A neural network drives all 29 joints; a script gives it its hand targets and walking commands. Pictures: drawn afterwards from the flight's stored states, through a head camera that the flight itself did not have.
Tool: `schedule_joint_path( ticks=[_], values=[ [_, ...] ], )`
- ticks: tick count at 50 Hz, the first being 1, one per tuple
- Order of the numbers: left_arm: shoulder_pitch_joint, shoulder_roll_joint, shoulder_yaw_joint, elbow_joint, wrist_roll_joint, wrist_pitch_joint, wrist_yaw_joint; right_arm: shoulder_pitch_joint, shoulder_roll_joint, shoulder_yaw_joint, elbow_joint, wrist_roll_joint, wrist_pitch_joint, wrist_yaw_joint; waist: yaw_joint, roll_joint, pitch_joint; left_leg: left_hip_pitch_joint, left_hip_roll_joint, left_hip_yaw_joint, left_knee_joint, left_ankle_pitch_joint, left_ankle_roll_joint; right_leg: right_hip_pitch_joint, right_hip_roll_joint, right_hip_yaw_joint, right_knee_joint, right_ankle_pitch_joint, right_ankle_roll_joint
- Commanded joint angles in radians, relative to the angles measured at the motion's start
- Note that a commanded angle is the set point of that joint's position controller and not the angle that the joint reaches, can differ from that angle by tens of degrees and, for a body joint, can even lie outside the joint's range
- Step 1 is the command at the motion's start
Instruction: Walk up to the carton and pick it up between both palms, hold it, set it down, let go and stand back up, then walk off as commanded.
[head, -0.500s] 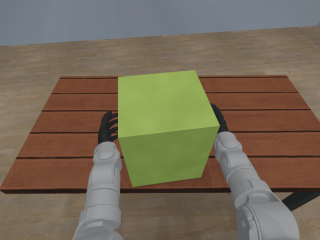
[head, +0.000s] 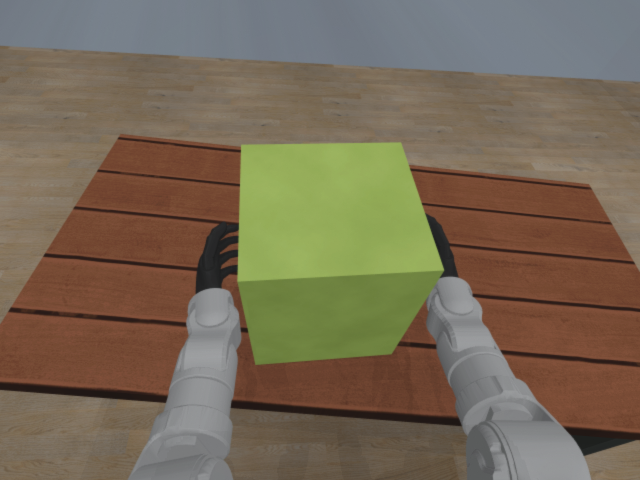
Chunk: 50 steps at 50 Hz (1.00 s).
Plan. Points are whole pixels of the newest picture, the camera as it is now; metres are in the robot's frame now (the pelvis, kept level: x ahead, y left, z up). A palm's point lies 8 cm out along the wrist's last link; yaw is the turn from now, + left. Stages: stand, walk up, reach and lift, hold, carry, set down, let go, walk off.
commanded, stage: set down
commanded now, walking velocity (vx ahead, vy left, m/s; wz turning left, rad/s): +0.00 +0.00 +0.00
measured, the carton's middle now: (324, 260) +0.42 +0.01 +0.03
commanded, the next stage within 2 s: none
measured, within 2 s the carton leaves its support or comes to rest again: rests again in 0.30 s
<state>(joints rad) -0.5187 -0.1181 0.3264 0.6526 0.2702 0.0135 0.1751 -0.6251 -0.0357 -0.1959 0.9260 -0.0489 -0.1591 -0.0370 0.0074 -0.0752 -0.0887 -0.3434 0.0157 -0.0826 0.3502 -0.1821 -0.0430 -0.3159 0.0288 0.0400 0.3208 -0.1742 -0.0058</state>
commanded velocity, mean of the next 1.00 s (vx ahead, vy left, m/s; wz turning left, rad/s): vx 0.00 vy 0.00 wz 0.00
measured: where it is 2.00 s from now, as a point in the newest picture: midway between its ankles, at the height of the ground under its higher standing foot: outside the picture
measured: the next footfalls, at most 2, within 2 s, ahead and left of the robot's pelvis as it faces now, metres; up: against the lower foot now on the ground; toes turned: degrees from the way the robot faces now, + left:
none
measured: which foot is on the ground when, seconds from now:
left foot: down 0.00-1.00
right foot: down 0.00-1.00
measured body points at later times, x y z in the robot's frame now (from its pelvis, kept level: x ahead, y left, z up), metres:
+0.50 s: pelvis -0.02 +0.00 +0.00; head +0.02 +0.02 +0.45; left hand +0.36 +0.20 +0.05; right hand +0.38 -0.14 +0.06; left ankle -0.02 +0.14 -0.75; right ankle -0.03 -0.12 -0.75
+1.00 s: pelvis -0.03 +0.00 +0.00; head +0.03 +0.00 +0.44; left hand +0.36 +0.18 +0.02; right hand +0.38 -0.17 +0.03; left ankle -0.02 +0.14 -0.75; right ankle -0.03 -0.12 -0.75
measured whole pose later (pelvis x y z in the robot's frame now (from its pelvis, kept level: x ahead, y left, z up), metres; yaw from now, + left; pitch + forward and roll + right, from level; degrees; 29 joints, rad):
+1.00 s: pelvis -0.03 +0.00 +0.00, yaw +0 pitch +13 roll -1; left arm -0.53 0.07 0.13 0.75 0.01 -0.05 0.20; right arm -0.63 -0.15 -0.03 0.96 0.25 -0.13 -0.04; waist 0.01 -0.01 -0.11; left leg -0.45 0.02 -0.08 0.36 -0.14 -0.04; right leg -0.43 0.03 0.04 0.34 -0.14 0.00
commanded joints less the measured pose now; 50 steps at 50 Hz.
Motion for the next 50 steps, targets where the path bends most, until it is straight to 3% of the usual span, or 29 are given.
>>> schedule_joint_path(
  ticks=[1,3,5,7,9,10,12,14,15,16,17,20,22,25,29,32,33,37,39,42,45,49,50],
  values=[
    [-0.497,-0.568,-0.52,-0.181,-0.068,-0.152,-0.101,-0.519,0.624,0.432,-0.296,0.039,-0.133,0.084,0.052,0.196,-0.763,0.27,-0.005,0.127,0.212,0.901,-0.088,0.295,0.026,-0.087,0.05,0.766,-0.031],
    [-0.462,-0.548,-0.436,-0.088,-0.051,-0.129,-0.144,-0.479,0.636,0.464,-0.283,0.022,-0.096,0.058,0.026,0.065,-0.548,0.06,-0.043,0.133,0.1,0.628,-0.029,0.506,-0.013,-0.07,0.131,0.942,0.054],
    [-0.388,-0.509,-0.349,0.01,-0.022,-0.104,-0.199,-0.447,0.65,0.477,-0.269,-0.004,-0.068,0.04,0.034,-0.052,-0.419,-0.099,-0.045,0.118,-0.049,0.348,0.036,0.682,-0.073,-0.053,0.157,1.093,0.107],
    [-0.364,-0.49,-0.308,0.057,-0.03,-0.106,-0.239,-0.463,0.634,0.493,-0.267,-0.008,-0.061,0.032,0.042,-0.12,-0.397,-0.089,-0.039,0.107,-0.099,0.286,0.058,0.73,-0.087,-0.053,0.147,1.126,0.134],
    [-0.356,-0.449,-0.306,0.032,-0.056,-0.118,-0.262,-0.477,0.553,0.485,-0.309,-0.006,-0.078,0.019,0.039,-0.138,-0.442,-0.047,-0.03,0.092,-0.111,0.304,0.056,0.738,-0.078,-0.061,0.148,1.131,0.136],
    [-0.368,-0.422,-0.312,0.016,-0.07,-0.128,-0.261,-0.493,0.494,0.466,-0.317,-0.001,-0.087,0.016,0.034,-0.12,-0.499,-0.03,-0.031,0.1,-0.104,0.336,0.048,0.73,-0.065,-0.063,0.151,1.133,0.13],
    [-0.433,-0.175,-0.264,-0.017,-0.114,-0.165,-0.216,-0.519,0.192,0.382,-0.357,0.025,-0.117,-0.004,0.03,-0.085,-0.662,-0.001,-0.029,0.118,-0.062,0.425,0.023,0.715,-0.038,-0.061,0.173,1.137,0.117],
    [-0.413,-0.017,-0.223,-0.087,-0.153,-0.212,-0.171,-0.515,0.013,0.334,-0.454,0.053,-0.169,-0.025,0.05,-0.058,-0.784,-0.039,-0.029,0.139,-0.029,0.484,0.009,0.731,-0.033,-0.054,0.204,1.174,0.107],
    [-0.374,0.192,-0.16,-0.16,-0.185,-0.23,-0.118,-0.483,-0.207,0.261,-0.478,0.1,-0.193,-0.053,0.061,-0.016,-0.828,-0.043,-0.022,0.149,0.001,0.529,-0.006,0.696,-0.019,-0.052,0.22,1.134,0.095],
    [-0.382,0.301,-0.102,-0.256,-0.217,-0.228,-0.076,-0.488,-0.322,0.188,-0.477,0.141,-0.2,-0.073,0.067,0.02,-0.87,-0.003,-0.012,0.149,0.05,0.6,-0.026,0.621,0.006,-0.058,0.223,1.078,0.081],
    [-0.405,0.324,-0.115,-0.344,-0.254,-0.224,-0.037,-0.503,-0.365,0.162,-0.479,0.186,-0.197,-0.076,0.066,0.064,-0.889,0.011,-0.01,0.148,0.095,0.655,-0.038,0.536,0.031,-0.063,0.227,0.988,0.059],
    [-0.435,0.289,-0.201,-0.372,-0.312,-0.173,0.02,-0.515,-0.396,0.158,-0.419,0.271,-0.146,-0.052,0.056,0.143,-0.884,0.182,-0.004,0.152,0.164,0.69,-0.088,0.34,0.075,-0.079,0.137,0.68,-0.009],
    [-0.441,0.24,-0.237,-0.269,-0.319,-0.118,0.046,-0.513,-0.409,0.174,-0.294,0.317,-0.089,-0.032,0.075,0.184,-0.754,0.238,-0.002,0.15,0.147,0.561,-0.094,0.198,0.084,-0.083,0.069,0.424,-0.036],
    [-0.522,0.166,-0.28,-0.085,-0.342,-0.029,0.053,-0.549,-0.359,0.231,-0.121,0.358,0.026,-0.012,0.096,0.172,-0.438,0.176,0.003,0.132,0.082,0.277,-0.071,0.057,0.058,-0.069,0.009,0.097,-0.048],
    [-0.508,0.131,-0.324,0.075,-0.338,0.017,0.024,-0.485,-0.332,0.217,0.048,0.351,0.103,0.011,0.078,0.152,-0.226,0.103,0.0,0.114,0.014,0.035,-0.037,0.009,0.024,-0.058,-0.014,-0.081,-0.042],
    [-0.55,0.144,-0.302,0.102,-0.314,-0.006,0.015,-0.532,-0.309,0.174,0.039,0.304,0.099,0.03,0.085,0.153,-0.265,0.088,0.0,0.11,0.007,-0.018,-0.032,-0.012,0.015,-0.063,-0.006,-0.131,-0.036],
    [-0.561,0.188,-0.278,0.058,-0.314,-0.02,0.021,-0.536,-0.334,0.169,-0.005,0.305,0.091,0.033,0.106,0.164,-0.329,0.093,-0.002,0.117,0.01,0.006,-0.031,0.003,0.017,-0.061,0.006,-0.113,-0.035],
    [-0.637,0.195,-0.215,-0.019,-0.296,-0.109,0.045,-0.61,-0.267,0.134,-0.151,0.249,0.03,0.032,0.138,0.144,-0.47,0.051,-0.005,0.137,0.042,0.049,-0.032,0.009,0.024,-0.063,0.04,-0.078,-0.019],
    [-0.584,0.218,-0.215,-0.055,-0.312,-0.138,0.052,-0.557,-0.277,0.125,-0.2,0.24,0.009,0.028,0.123,0.135,-0.563,0.043,-0.008,0.141,0.062,0.117,-0.028,0.054,0.026,-0.065,0.057,0.011,-0.015],
    [-0.511,0.293,-0.175,-0.099,-0.346,-0.174,0.046,-0.499,-0.311,0.165,-0.335,0.274,-0.024,0.013,0.138,0.104,-0.744,0.045,-0.023,0.163,0.098,0.299,-0.025,0.2,0.027,-0.051,0.1,0.244,0.003],
    [-0.355,0.322,-0.153,-0.183,-0.359,-0.178,0.023,-0.373,-0.372,0.219,-0.422,0.325,-0.058,-0.007,0.112,0.068,-0.818,0.05,-0.033,0.165,0.111,0.471,-0.026,0.387,0.028,-0.037,0.147,0.531,0.025],
    [-0.181,0.318,-0.137,-0.221,-0.362,-0.162,-0.029,-0.269,-0.4,0.294,-0.453,0.351,-0.106,-0.027,0.089,0.001,-0.76,0.009,-0.046,0.143,0.091,0.563,-0.016,0.529,0.018,-0.033,0.186,0.832,0.064],
    [-0.154,0.315,-0.122,-0.235,-0.353,-0.156,-0.042,-0.245,-0.394,0.316,-0.448,0.353,-0.117,-0.033,0.098,-0.001,-0.748,-0.003,-0.049,0.143,0.076,0.566,-0.011,0.565,0.005,-0.027,0.19,0.908,0.076]
  ],
)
